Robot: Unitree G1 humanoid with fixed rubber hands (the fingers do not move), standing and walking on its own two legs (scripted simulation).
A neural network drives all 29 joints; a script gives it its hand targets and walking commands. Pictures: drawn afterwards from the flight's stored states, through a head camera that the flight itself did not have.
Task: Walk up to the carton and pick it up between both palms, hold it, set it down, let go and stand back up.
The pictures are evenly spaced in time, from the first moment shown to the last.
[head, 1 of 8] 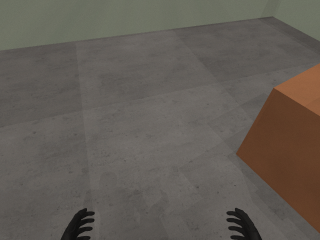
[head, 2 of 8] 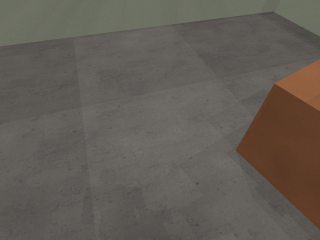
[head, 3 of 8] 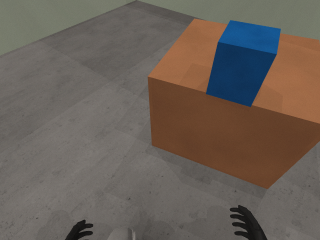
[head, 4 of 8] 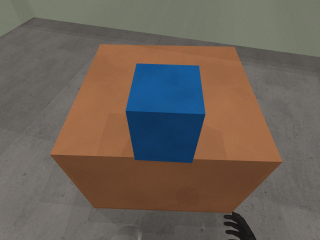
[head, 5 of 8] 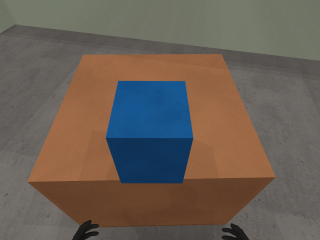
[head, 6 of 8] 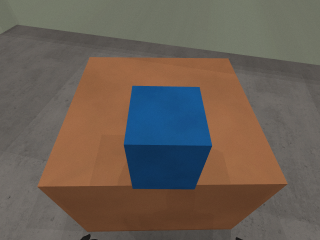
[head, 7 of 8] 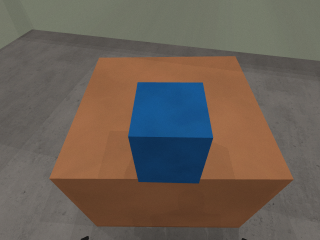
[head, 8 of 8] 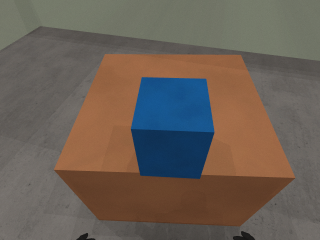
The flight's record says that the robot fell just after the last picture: no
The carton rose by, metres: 0.00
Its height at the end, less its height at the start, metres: +0.00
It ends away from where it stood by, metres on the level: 0.00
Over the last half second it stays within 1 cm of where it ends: yes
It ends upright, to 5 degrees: yes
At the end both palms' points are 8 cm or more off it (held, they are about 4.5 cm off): yes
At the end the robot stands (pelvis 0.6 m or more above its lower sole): yes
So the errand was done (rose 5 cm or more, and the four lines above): no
